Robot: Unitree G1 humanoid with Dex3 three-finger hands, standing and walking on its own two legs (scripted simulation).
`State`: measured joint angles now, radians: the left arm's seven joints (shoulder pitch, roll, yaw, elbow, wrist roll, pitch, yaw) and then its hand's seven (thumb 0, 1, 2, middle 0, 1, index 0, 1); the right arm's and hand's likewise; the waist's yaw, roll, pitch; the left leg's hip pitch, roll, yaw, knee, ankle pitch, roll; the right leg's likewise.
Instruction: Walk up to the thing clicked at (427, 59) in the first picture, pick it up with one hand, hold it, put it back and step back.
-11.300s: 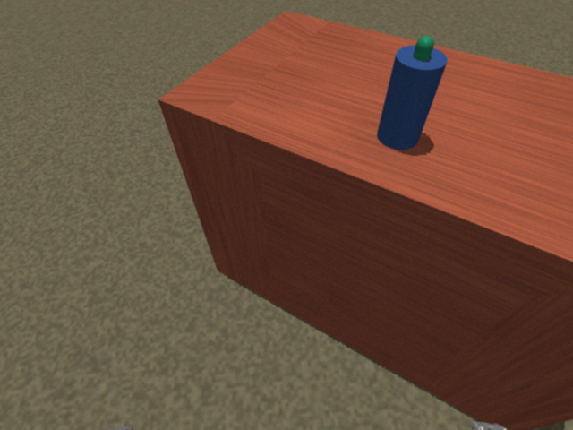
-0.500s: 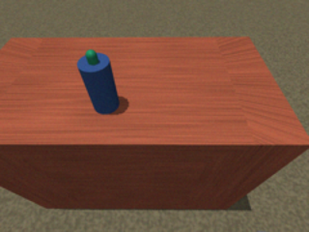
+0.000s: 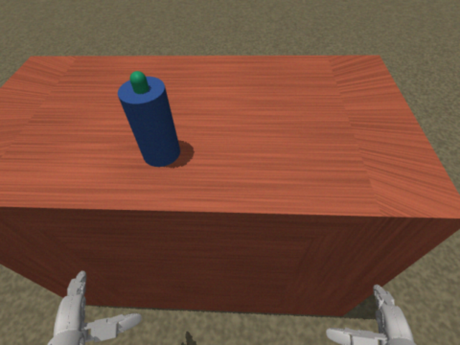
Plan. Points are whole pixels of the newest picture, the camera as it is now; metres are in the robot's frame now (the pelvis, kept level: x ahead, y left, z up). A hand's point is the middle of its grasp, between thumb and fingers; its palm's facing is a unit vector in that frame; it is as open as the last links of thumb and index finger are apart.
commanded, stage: rise first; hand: left
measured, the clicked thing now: (150, 118) +0.48 +0.18 +0.12
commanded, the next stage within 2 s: go down in 1.60 s
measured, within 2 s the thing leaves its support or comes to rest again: neither
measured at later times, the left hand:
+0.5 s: hand (73, 285) +0.18 +0.25 +0.07, palm faces +0.32 -0.85 -0.42, open 17.5 cm
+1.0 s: hand (43, 270) +0.17 +0.24 +0.15, palm faces +0.37 -0.80 -0.47, open 17.6 cm
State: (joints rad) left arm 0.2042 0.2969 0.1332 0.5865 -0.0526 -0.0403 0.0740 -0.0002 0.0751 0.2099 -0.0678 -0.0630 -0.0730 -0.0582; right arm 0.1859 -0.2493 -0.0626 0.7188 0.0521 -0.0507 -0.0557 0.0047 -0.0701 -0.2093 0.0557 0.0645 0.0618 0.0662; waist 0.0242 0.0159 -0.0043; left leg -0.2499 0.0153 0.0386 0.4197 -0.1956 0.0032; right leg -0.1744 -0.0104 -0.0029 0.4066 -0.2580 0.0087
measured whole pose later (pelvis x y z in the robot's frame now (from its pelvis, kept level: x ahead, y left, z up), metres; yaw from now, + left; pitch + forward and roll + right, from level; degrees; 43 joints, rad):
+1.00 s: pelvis -0.01 -0.01 +0.00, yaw +2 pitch -4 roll +0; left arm 0.46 0.37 0.33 -0.29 -0.06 -0.28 0.01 -0.02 -0.56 0.01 -0.06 -0.03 -0.05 -0.05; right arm 0.22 -0.24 -0.17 0.69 0.02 -0.10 -0.05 -0.01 0.52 -0.01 0.05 0.05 0.06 0.05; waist 0.07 0.06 0.05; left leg -0.15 0.01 0.01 0.39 -0.18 -0.01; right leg -0.08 -0.01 -0.04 0.41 -0.27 -0.01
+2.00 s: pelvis -0.01 -0.01 +0.00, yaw +3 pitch -3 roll +0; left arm 0.18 0.41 0.48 -0.16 -0.13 -0.34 -0.09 -0.02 -0.57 0.06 -0.09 -0.06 -0.08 -0.08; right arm 0.19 -0.23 -0.15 0.71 0.02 -0.10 -0.05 -0.01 0.52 -0.05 0.05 0.05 0.06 0.05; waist 0.05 0.05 0.02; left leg -0.21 0.01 -0.01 0.46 -0.21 -0.01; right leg -0.13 -0.02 -0.05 0.48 -0.30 -0.01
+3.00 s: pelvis -0.01 +0.00 +0.00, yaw +1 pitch +2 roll +0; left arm -0.47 0.67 0.55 0.58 -0.22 0.09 -0.47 -0.02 -0.61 0.02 -0.08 -0.03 -0.07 -0.04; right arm 0.20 -0.24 -0.02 0.76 0.03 -0.17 -0.15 -0.01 0.51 -0.05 0.05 0.05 0.06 0.05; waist 0.01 0.03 -0.05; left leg -0.29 0.01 0.02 0.45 -0.19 0.01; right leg -0.22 -0.02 -0.02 0.45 -0.27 0.01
